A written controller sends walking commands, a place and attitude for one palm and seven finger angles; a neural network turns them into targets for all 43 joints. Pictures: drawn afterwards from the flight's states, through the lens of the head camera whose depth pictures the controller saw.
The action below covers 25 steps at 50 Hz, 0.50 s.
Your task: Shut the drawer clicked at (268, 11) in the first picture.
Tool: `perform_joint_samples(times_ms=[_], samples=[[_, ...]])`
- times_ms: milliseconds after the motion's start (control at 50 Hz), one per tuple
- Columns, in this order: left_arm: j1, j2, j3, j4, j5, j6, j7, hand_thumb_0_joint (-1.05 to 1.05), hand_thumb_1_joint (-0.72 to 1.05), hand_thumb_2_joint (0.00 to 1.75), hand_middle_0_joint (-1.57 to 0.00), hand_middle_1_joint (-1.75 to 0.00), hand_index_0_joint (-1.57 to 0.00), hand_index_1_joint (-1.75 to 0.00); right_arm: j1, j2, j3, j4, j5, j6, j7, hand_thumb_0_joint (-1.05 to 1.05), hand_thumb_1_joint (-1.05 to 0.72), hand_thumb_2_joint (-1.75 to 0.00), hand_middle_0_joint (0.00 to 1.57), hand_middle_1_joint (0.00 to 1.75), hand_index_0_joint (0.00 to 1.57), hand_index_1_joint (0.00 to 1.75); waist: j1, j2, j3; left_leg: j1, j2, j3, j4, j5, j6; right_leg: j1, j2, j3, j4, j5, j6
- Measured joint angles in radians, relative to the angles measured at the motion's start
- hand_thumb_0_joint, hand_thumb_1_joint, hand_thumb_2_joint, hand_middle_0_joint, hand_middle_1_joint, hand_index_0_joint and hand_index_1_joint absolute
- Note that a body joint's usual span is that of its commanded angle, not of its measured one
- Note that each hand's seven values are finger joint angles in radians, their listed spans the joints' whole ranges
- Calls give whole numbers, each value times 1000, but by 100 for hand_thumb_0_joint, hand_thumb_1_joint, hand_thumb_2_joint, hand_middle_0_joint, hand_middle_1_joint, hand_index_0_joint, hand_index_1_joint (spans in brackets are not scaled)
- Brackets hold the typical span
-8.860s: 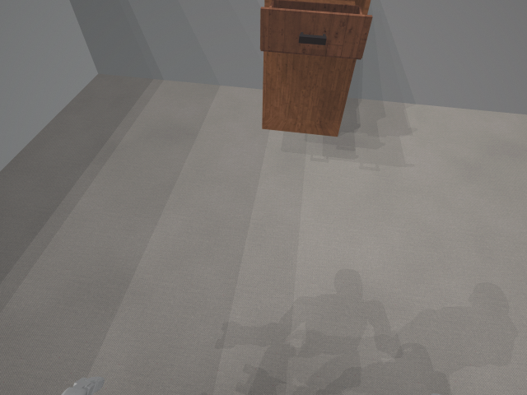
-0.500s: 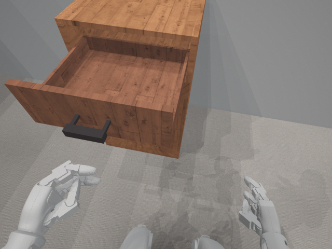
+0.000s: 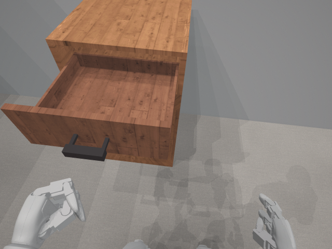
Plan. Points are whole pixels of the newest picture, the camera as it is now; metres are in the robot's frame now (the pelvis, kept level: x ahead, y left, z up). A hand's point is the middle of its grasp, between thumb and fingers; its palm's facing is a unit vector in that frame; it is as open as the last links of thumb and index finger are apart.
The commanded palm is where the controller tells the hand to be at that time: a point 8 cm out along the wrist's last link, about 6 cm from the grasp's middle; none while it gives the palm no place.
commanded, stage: raise the hand and make a fist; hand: left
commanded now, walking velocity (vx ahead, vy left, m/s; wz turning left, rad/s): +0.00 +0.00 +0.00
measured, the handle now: (87, 145) +0.37 +0.24 +0.01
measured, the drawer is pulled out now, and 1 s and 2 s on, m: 0.30 0.30 0.30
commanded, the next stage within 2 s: bring the fist close to the handle in 0.78 s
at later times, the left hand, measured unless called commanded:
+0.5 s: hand (67, 205) +0.19 +0.20 +0.10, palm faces -0.03 -1.00 -0.09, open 3.3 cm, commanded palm +0.15 +0.25 +0.11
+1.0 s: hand (68, 203) +0.19 +0.20 +0.09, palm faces +0.00 -0.99 -0.10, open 3.3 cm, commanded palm +0.17 +0.26 +0.09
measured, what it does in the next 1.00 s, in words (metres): stands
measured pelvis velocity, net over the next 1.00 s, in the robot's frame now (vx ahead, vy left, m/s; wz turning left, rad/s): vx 0.01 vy -0.01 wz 0.01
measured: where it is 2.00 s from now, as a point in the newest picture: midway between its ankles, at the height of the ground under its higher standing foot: outside the picture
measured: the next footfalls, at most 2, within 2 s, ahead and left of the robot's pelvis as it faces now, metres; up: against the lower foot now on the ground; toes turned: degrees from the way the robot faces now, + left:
none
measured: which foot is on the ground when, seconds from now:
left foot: down 0.00-1.00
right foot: down 0.00-1.00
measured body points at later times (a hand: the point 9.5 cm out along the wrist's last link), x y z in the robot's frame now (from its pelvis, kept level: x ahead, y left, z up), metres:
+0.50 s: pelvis +0.01 +0.01 +0.01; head +0.03 +0.01 +0.46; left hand +0.18 +0.25 +0.11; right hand +0.21 -0.21 -0.04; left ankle +0.01 +0.10 -0.68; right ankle +0.02 -0.12 -0.68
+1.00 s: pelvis +0.01 -0.01 +0.02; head +0.03 -0.02 +0.47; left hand +0.19 +0.25 +0.10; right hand +0.21 -0.24 -0.04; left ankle +0.01 +0.10 -0.68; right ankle +0.02 -0.12 -0.68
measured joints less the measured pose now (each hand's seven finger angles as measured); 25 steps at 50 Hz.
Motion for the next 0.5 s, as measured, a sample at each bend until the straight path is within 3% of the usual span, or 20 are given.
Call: perform_joint_samples(times_ms=[140,320,500], samples=[[36,-9,-36,-79,30,77,37,2,90,90,-128,-147,-129,-148,-30,50,39,-57,-5,30,22,1,-90,-90,20,30,20,30,15,9,-15,58,-6,6,-36,2,9,60,-4,6,-42,7,12],[48,-1,-31,-127,30,111,40,2,90,90,-137,-157,-138,-158,-21,53,80,-65,-8,45,21,1,-90,-90,20,30,21,30,40,21,-3,86,-12,-4,-51,4,13,98,-8,-4,-67,10,17],[28,2,-30,-133,27,142,36,2,90,90,-139,-159,-140,-160,13,30,70,-29,-3,31,14,1,-90,-90,20,30,21,30,24,25,1,121,-12,-1,-85,15,11,129,-6,-1,-97,20,16]])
